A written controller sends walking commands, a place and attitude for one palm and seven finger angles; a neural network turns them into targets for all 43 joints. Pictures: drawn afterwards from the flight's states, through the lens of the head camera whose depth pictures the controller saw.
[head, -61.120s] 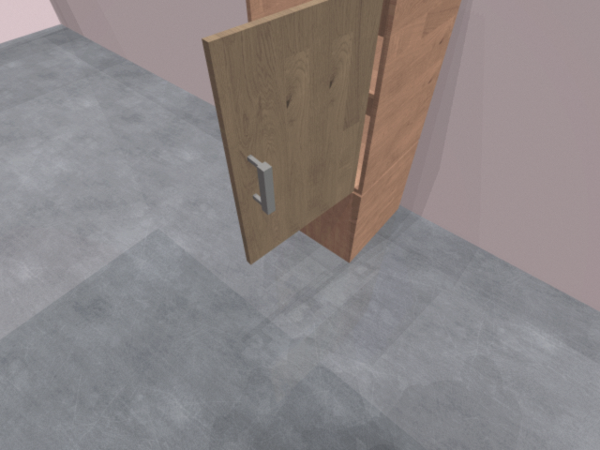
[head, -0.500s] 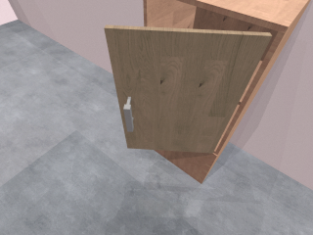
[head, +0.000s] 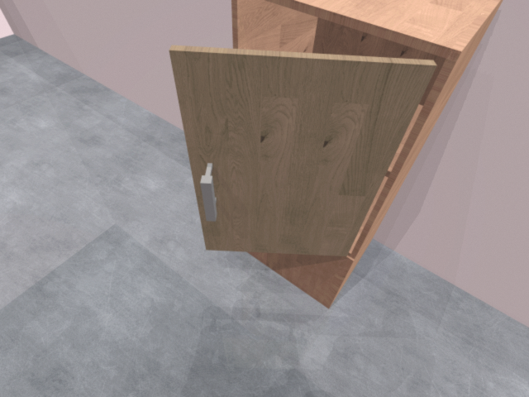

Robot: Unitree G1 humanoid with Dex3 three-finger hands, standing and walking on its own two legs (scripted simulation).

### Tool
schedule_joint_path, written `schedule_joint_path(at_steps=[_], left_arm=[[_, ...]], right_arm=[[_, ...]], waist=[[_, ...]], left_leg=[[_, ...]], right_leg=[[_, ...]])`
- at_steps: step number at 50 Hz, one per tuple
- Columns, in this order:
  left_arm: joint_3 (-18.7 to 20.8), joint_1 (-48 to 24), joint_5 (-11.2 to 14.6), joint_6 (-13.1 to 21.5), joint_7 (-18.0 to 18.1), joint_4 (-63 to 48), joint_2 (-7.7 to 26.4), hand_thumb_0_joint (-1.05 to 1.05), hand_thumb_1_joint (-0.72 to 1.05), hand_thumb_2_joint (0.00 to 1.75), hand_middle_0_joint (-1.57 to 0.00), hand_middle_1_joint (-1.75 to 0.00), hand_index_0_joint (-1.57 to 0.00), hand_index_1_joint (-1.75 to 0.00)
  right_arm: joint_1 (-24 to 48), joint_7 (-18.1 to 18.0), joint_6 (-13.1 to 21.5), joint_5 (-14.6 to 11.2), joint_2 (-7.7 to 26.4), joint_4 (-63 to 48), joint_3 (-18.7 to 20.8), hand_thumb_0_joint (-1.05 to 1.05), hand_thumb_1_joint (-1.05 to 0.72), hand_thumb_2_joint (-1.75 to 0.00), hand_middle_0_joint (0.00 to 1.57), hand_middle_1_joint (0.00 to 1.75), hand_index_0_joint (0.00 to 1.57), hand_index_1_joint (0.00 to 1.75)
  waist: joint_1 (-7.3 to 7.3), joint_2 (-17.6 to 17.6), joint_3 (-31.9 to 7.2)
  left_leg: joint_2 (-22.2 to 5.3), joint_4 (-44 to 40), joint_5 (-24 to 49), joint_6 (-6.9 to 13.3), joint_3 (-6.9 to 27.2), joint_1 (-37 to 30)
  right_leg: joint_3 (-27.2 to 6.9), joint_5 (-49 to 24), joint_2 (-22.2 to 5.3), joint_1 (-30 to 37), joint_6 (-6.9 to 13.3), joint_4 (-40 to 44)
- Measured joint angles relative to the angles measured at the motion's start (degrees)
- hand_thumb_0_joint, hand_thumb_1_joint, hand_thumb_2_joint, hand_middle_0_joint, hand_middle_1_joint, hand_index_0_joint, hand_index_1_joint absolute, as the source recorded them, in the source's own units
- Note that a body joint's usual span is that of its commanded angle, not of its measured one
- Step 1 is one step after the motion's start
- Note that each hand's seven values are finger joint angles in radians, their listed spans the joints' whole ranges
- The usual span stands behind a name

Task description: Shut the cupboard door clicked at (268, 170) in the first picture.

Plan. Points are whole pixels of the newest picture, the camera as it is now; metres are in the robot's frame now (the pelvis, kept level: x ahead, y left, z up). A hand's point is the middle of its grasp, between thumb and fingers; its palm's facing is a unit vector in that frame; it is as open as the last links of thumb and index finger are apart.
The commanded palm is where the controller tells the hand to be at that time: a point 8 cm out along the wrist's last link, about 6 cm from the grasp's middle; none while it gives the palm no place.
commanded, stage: look again from close up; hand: left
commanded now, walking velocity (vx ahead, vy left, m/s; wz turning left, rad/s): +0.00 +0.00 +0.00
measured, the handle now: (210, 192) +0.52 +0.14 -0.06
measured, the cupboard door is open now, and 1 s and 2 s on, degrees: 35 35 35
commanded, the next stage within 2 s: shuffle to correct the standing spot in 0.62 s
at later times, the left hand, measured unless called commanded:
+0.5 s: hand out of the picture +0.04 +0.23 -0.17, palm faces +0.05 -0.96 -0.29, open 7.4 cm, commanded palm none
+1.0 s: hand out of the picture -0.06 +0.20 -0.19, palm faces +0.01 -0.98 -0.19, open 7.4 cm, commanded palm none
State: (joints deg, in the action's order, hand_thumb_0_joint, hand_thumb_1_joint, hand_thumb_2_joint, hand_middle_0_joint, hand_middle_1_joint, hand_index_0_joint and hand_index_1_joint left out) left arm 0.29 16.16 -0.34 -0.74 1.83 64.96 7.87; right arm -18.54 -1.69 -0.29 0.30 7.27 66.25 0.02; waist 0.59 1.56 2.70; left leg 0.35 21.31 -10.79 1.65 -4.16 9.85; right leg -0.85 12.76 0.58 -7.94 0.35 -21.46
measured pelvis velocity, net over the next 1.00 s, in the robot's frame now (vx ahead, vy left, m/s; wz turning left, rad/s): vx -0.03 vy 0.02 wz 0.01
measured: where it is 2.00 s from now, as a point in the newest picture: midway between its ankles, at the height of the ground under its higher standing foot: outside the picture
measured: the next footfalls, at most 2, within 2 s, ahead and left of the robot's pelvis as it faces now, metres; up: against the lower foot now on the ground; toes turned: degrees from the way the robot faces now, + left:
right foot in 1.76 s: +0.19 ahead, -0.22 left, +0.00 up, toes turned -7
left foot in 1.98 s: +0.13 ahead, +0.03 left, +0.00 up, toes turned +6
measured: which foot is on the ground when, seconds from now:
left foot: down 0.00-1.00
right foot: down 0.00-1.00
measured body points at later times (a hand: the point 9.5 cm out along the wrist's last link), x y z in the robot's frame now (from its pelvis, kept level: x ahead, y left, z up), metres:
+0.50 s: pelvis -0.02 +0.01 -0.01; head -0.03 +0.02 +0.44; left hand +0.03 +0.28 -0.15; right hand +0.09 -0.25 -0.14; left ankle +0.01 +0.10 -0.75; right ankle -0.01 -0.12 -0.75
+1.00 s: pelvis -0.03 +0.02 -0.01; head -0.04 +0.03 +0.44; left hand -0.06 +0.26 -0.17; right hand -0.02 -0.22 -0.16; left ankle +0.01 +0.10 -0.75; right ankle -0.01 -0.12 -0.74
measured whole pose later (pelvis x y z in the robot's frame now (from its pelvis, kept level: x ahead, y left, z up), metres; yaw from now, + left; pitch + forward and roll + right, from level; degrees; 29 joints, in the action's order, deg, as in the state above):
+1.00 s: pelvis -0.03 +0.02 -0.01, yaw +1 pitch -2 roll -1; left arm -0.3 20.7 -1.8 -1.8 0.4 60.8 12.0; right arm -15.9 -0.2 -1.1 1.1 10.4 62.0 0.5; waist 0.0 1.1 0.6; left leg 1.1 26.8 -10.9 3.5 -4.1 14.0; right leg 0.6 15.1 -1.0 -11.8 -0.3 -27.4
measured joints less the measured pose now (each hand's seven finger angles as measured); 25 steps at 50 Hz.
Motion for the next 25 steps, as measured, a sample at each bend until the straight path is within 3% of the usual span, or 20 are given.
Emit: schedule_joint_path(at_steps=[7, 15, 25], left_arm=[[-0.98, 0.78, -0.34, 0.76, 0.01, -1.78, 0.27, 0.0, 0.91, 0.9, -0.2, -0.3, -0.2, -0.3], [-0.13, 0.93, -0.71, 1.57, 0.85, -5.33, 2.38, 0.0, 0.91, 0.9, -0.2, -0.3, -0.2, -0.3], [0.22, -1.84, -0.9, 1.43, 0.21, -8.31, 6.67, 0.0, 0.91, 0.9, -0.2, -0.3, -0.2, -0.3]], right_arm=[[-0.03, 0.49, 1.23, 0.3, -0.44, -2.63, 0.28, 0.01, -0.9, -0.9, 0.2, 0.3, 0.2, 0.3], [3.5, 0.13, 1.57, 0.43, 3.0, -6.71, 1.83, 0.01, -0.91, -0.9, 0.2, 0.3, 0.2, 0.3], [9.75, 1.03, 1.59, 0.49, 7.16, -9.74, 1.83, 0.01, -0.91, -0.9, 0.2, 0.3, 0.2, 0.3]], waist=[[0.64, -0.46, 0.23], [-0.04, -2.74, -2.83], [-1.0, -1.74, -2.77]], left_leg=[[0.55, 2.68, -1.04, 0.35, 0.84, 2.08], [0.74, 9.49, -4.78, 0.94, 1.28, 4.42], [0.86, 8.47, -2.96, 1.36, 0.75, 3.68]], right_leg=[[0.92, 1.49, -0.59, -1.64, -0.19, -2.67], [1.41, 4.8, -0.91, -3.28, -0.58, -8.37], [0.9, 3.06, -1.06, -2.88, -0.98, -7.81]])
